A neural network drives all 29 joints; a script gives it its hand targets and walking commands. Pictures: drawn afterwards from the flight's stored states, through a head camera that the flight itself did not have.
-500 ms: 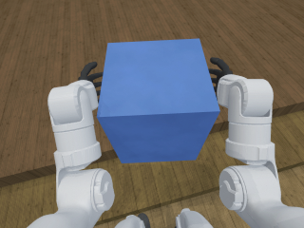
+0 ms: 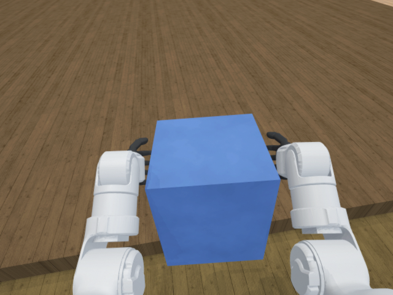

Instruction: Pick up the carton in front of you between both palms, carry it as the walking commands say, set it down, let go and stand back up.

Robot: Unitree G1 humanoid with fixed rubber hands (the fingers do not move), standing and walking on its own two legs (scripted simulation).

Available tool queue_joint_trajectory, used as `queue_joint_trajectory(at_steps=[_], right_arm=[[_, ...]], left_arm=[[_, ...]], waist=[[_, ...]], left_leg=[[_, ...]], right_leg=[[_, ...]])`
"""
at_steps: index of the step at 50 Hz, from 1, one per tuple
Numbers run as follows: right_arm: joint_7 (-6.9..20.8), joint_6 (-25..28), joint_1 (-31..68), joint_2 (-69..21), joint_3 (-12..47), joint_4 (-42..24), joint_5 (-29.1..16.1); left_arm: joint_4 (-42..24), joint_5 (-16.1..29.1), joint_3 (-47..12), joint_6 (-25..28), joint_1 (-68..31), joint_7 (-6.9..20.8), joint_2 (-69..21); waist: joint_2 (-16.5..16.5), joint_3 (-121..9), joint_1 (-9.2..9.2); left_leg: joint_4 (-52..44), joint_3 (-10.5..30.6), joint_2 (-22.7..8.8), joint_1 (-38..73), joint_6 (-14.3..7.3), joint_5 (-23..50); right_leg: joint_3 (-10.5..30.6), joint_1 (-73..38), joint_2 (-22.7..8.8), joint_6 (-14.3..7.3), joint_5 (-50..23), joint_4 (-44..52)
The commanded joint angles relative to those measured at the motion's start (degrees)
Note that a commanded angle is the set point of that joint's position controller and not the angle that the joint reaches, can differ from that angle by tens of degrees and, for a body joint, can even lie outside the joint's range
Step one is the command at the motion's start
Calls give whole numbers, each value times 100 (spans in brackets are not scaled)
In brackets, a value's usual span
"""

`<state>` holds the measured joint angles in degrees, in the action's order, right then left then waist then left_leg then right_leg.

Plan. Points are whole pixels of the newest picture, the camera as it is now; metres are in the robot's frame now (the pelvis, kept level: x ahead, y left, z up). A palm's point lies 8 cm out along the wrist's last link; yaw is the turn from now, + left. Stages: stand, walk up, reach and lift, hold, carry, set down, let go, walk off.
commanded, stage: carry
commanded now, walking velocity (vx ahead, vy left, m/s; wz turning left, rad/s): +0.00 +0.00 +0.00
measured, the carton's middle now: (209, 189) +0.34 +0.00 +0.06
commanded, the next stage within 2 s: none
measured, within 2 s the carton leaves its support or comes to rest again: neither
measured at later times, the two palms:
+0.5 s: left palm (127, 165) +0.34 +0.17 +0.13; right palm (278, 161) +0.34 -0.13 +0.14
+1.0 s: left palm (123, 167) +0.34 +0.17 +0.13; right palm (274, 162) +0.34 -0.12 +0.13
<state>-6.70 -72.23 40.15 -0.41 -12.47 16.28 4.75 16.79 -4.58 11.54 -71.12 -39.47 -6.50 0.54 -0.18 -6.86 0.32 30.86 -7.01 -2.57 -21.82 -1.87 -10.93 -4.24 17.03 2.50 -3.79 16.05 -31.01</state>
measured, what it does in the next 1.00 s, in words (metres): stands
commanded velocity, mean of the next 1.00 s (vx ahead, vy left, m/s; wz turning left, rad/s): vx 0.00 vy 0.00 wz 0.00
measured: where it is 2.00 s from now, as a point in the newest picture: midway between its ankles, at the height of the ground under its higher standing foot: outside the picture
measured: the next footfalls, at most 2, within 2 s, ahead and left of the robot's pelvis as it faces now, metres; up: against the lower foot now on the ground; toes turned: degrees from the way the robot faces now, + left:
none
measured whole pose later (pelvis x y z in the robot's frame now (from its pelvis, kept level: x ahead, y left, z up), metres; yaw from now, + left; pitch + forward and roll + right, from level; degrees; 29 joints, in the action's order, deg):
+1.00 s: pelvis +0.00 +0.02 +0.00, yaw +0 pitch +1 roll -1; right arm -6.7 -71.0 37.4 -0.7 -11.9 11.9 3.9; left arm 13.4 -4.0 10.8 -70.4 -38.3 -6.9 0.4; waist 0.3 -5.5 -0.1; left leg 29.5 -7.8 -0.9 -20.8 -3.7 -10.4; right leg -3.6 16.3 0.9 -2.0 15.6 -30.3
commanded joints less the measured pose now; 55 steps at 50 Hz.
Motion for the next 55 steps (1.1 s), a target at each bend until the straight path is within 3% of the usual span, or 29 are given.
queue_joint_trajectory(at_steps=[1,7,27,55], right_arm=[[1227,247,4312,-6490,2991,-1036,-2488],[1249,230,3980,-6360,3215,-1182,-2450],[1347,321,3937,-6316,3197,-954,-2450],[1356,307,3953,-6331,3259,-1078,-2481]], left_arm=[[-1186,2651,-3068,174,-4546,1249,-6668],[-1163,2609,-3225,140,-4111,1283,-6599],[-967,2557,-3212,228,-4039,1322,-6581],[-1084,2567,-3280,218,-4043,1306,-6607]], waist=[[-41,-2230,-16],[-47,-2301,-32],[-56,-1849,-41],[-64,-1884,-57]], left_leg=[[-200,683,-629,1265,-317,916],[-165,702,-648,1339,-360,1255],[-432,780,-623,1244,-386,747],[-511,815,-621,1340,-406,798]], right_leg=[[743,-403,-922,-194,-1456,465],[706,-446,-887,-184,-1493,379],[700,-254,-841,-150,-801,526],[665,-295,-823,-113,-702,498]])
